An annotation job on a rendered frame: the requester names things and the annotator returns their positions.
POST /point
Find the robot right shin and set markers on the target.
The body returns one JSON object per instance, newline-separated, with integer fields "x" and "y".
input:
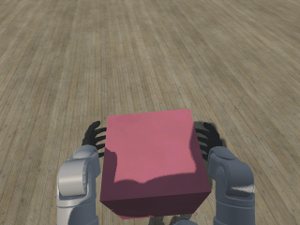
{"x": 185, "y": 218}

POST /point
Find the robot right forearm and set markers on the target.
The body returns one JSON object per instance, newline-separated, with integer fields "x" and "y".
{"x": 234, "y": 188}

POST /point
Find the carton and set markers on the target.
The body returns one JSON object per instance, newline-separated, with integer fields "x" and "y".
{"x": 153, "y": 165}

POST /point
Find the robot right hand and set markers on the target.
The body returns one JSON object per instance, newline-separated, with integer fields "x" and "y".
{"x": 212, "y": 141}

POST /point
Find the robot left hand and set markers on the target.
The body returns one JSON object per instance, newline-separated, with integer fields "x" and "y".
{"x": 91, "y": 133}

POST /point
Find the robot left forearm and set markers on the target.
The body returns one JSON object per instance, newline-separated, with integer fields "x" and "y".
{"x": 76, "y": 190}

